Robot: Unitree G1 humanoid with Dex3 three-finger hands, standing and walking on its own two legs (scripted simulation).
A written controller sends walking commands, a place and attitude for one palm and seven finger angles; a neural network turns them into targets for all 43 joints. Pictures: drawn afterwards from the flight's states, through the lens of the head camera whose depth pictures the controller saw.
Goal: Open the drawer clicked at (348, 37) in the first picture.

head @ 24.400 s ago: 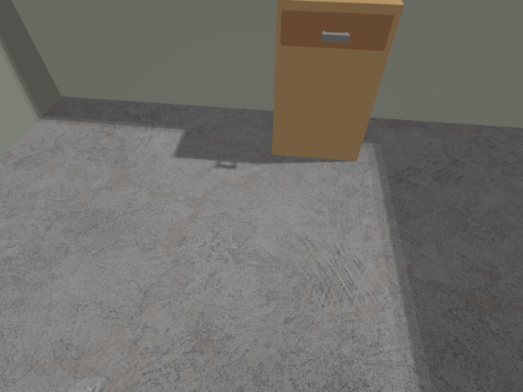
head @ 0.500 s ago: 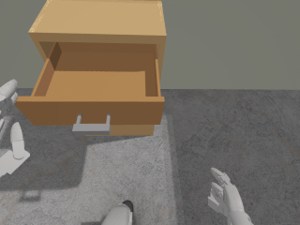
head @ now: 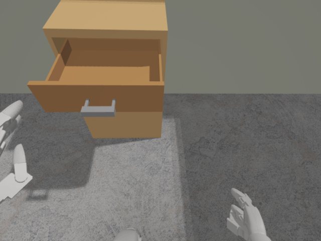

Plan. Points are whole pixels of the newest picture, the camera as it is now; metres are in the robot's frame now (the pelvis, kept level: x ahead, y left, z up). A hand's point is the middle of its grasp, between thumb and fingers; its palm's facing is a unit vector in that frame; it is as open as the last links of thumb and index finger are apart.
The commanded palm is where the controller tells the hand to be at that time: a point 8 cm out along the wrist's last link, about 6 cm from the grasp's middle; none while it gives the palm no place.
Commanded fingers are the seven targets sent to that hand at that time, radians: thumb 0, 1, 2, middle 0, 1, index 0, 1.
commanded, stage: stop stepping back and stand still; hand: left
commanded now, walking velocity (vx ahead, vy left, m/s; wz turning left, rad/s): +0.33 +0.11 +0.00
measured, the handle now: (99, 106) +0.53 +0.24 -0.05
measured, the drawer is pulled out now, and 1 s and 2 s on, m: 0.28 0.28 0.28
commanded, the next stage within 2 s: let the arm hang, fingers relaxed in 0.54 s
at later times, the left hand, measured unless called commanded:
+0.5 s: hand (2, 224) +0.13 +0.23 +0.17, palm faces +0.40 -0.81 -0.43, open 7.4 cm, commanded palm +0.07 +0.28 +0.19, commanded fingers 0.00 0.90 0.90 -0.20 -0.30 -0.20 -0.30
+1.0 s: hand out of the picture -0.02 +0.17 -0.16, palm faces +0.14 -0.97 -0.18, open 6.9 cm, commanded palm none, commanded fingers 0.00 0.90 0.90 -0.20 -0.30 -0.20 -0.30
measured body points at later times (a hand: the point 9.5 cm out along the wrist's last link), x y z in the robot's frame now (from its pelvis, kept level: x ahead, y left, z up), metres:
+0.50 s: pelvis -0.05 -0.01 +0.00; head -0.05 +0.00 +0.45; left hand +0.10 +0.27 +0.19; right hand +0.11 -0.24 -0.09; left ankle -0.04 +0.11 -0.73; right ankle +0.00 -0.09 -0.73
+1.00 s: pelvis -0.05 -0.01 +0.01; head -0.03 +0.00 +0.46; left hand -0.03 +0.22 -0.15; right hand +0.00 -0.24 -0.14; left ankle -0.03 +0.12 -0.73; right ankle -0.01 -0.09 -0.73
